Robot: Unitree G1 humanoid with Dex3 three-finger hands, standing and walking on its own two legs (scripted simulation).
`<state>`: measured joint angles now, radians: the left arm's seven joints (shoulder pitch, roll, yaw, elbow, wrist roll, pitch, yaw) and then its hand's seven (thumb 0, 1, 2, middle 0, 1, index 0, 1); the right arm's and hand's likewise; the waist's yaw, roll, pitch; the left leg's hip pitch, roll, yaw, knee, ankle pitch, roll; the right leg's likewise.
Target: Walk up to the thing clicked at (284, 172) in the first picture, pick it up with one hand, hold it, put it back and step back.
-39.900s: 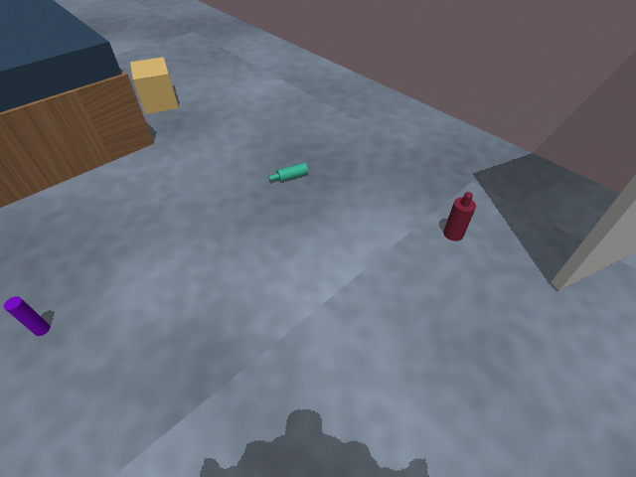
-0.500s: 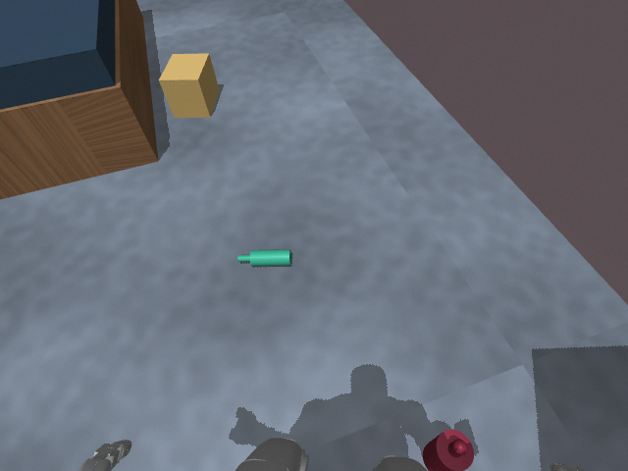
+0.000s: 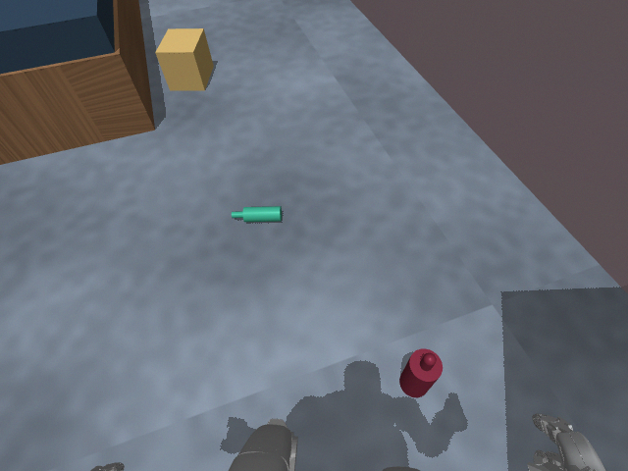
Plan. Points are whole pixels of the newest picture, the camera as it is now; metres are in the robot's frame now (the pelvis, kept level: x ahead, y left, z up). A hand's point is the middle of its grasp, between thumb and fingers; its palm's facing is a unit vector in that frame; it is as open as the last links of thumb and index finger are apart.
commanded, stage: step back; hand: left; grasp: from above
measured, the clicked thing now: (256, 214) +1.06 +0.32 -0.72
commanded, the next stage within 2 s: stand in 1.12 s
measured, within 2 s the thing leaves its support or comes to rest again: neither
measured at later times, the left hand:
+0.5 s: hand out of the picture -0.03 +0.29 -0.13, palm faces +0.07 -0.92 -0.39, open 7.4 cm
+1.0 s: hand out of the picture +0.05 +0.30 -0.14, palm faces +0.07 -0.93 -0.36, open 7.4 cm
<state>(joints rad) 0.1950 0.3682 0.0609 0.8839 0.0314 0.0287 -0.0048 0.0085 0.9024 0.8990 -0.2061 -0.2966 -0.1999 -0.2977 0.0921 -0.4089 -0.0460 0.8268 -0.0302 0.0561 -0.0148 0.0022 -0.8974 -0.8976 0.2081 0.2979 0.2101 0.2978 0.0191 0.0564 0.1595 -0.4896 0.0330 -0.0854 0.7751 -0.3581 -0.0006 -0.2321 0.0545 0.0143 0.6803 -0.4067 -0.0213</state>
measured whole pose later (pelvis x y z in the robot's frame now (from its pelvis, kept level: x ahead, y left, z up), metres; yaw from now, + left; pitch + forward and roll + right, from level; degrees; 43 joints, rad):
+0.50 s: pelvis -0.06 +0.00 +0.01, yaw +4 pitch -3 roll +1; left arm 0.26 0.42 0.07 0.99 0.02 0.00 -0.03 0.01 0.90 0.90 -0.21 -0.30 -0.20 -0.30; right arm 0.27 -0.36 -0.05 0.98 -0.05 -0.01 0.03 0.00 -0.90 -0.90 0.21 0.30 0.21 0.30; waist -0.01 -0.02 0.05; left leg -0.19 0.00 -0.02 0.57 -0.33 0.01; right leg -0.32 -0.01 -0.01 0.69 -0.40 -0.01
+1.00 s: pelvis -0.01 +0.02 +0.01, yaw +4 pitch -2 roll +0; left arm 0.15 0.39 0.03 1.03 0.00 -0.02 0.00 0.01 0.90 0.90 -0.21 -0.30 -0.20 -0.30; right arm 0.13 -0.34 -0.03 1.04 -0.03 -0.02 0.00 0.00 -0.90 -0.90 0.21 0.30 0.21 0.30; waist 0.02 -0.02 0.09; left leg -0.29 0.02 0.01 0.60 -0.28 -0.01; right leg -0.23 -0.01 0.01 0.59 -0.33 0.02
